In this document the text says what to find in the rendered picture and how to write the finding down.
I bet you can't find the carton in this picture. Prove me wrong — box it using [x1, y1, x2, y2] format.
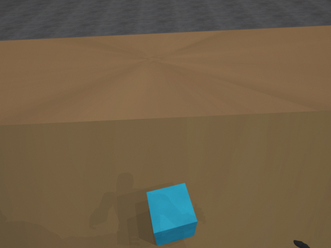
[146, 183, 198, 246]

